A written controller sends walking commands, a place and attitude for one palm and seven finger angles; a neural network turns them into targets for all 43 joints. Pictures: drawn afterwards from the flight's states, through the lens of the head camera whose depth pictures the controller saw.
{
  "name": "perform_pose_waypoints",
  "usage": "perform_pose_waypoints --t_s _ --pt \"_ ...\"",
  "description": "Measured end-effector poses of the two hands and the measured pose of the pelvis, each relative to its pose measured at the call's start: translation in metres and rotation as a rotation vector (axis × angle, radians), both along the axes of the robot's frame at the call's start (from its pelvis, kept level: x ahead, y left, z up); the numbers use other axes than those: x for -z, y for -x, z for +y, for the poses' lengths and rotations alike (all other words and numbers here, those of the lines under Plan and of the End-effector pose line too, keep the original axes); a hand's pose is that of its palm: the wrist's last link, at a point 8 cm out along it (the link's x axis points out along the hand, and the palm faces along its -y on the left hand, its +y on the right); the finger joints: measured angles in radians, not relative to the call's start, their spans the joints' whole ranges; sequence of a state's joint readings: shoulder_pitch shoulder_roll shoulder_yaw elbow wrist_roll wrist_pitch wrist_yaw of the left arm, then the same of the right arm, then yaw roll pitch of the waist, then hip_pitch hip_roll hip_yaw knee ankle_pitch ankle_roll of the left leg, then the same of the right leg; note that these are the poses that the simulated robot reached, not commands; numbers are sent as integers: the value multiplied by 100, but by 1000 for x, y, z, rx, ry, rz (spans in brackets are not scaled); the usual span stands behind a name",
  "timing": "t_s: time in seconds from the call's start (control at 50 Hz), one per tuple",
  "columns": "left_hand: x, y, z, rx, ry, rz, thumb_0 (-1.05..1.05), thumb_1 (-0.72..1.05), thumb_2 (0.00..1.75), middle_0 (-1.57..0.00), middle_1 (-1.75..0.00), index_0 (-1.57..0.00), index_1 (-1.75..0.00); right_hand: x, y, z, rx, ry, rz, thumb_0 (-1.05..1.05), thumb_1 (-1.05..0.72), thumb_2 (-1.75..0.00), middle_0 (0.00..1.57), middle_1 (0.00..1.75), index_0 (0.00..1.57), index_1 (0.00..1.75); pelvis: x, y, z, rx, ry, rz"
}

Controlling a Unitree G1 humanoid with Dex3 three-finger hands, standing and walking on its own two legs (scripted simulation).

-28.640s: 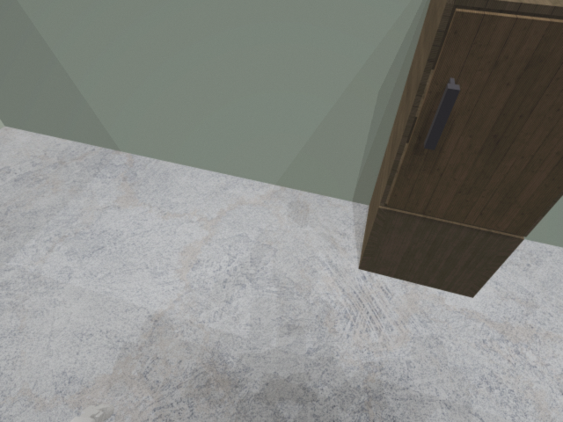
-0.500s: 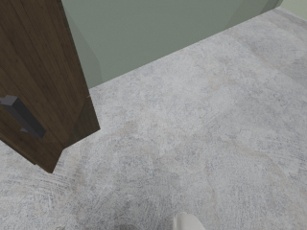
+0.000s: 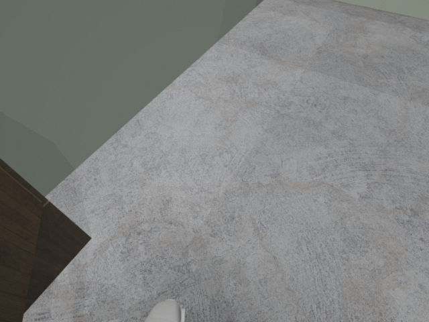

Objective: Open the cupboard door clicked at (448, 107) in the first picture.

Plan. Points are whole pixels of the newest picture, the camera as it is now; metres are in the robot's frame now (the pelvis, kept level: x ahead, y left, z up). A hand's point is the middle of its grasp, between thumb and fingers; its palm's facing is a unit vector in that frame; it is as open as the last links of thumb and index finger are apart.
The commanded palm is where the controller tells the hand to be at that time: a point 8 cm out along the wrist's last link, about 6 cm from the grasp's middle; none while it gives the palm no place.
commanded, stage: walk to a spot facing it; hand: left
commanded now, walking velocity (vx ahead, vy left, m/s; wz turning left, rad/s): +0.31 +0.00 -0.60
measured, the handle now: out of the picture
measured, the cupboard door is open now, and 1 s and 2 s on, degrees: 44 44 44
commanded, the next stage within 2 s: turn to face it in 1.50 s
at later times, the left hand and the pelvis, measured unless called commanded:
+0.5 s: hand (141, 237) +0.32 +0.21 -0.17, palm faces -0.27 -0.95 -0.16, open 7.4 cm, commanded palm none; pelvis +0.19 +0.04 +0.00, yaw -18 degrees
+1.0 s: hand (201, 171) +0.52 +0.07 -0.15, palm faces -0.47 -0.84 -0.27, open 7.3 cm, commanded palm none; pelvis +0.40 -0.10 +0.00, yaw -33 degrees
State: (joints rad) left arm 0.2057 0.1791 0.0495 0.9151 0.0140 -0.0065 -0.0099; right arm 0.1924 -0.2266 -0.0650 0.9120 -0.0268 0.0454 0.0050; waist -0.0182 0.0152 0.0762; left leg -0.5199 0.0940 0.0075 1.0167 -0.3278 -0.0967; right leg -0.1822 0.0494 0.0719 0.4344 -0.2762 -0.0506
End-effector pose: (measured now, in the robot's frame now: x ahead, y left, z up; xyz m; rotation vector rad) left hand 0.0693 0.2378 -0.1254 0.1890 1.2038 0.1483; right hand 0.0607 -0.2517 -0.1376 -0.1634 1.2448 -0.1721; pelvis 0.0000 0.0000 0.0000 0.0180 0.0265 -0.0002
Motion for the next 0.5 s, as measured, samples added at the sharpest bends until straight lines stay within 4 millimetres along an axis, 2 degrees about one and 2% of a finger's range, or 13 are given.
perform_pose_waypoints --t_s 0.08,0.16,0.2,0.24,0.3,0.38,0.44,0.5 --pt "8 3 11 -16 23 53 0 90 89 -20 -30 -20 -30 -7 -39 12 -6 10 -59 0 -91 -90 19 30 20 30 1 -23 12 35 13 8" --pt "22 1 34 -31 36 131 0 90 89 -20 -30 -20 -30 -15 -85 29 -13 40 -130 0 -91 -90 19 30 20 30 7 -52 31 78 22 17" --pt "34 -7 48 -24 40 172 0 90 89 -20 -30 -20 -30 -14 -104 36 -8 69 -181 0 -91 -90 20 30 20 30 16 -69 42 107 35 22" --pt "38 -24 58 7 39 208 0 90 89 -20 -30 -20 -30 -18 -110 43 9 89 -201 0 -91 -90 20 30 20 30 16 -83 48 142 36 16" --pt "34 -68 66 73 40 198 1 91 89 -20 -30 -20 -30 -26 -101 51 62 96 -162 0 -91 -90 20 30 20 30 8 -107 52 182 43 13" --pt "26 -145 62 148 47 119 1 91 89 -20 -30 -20 -30 -26 -73 64 152 82 -37 0 -90 -90 20 30 20 30 -1 -138 54 231 55 15" --pt "22 -203 47 211 54 63 1 91 90 -20 -30 -19 -30 -21 -46 76 233 52 73 0 -90 -90 20 30 20 30 -1 -161 51 272 57 16" --pt "21 -261 22 287 65 21 0 91 90 -19 -30 -19 -30 -14 -22 89 321 13 177 0 -91 -90 20 30 20 30 2 -185 45 312 51 14"
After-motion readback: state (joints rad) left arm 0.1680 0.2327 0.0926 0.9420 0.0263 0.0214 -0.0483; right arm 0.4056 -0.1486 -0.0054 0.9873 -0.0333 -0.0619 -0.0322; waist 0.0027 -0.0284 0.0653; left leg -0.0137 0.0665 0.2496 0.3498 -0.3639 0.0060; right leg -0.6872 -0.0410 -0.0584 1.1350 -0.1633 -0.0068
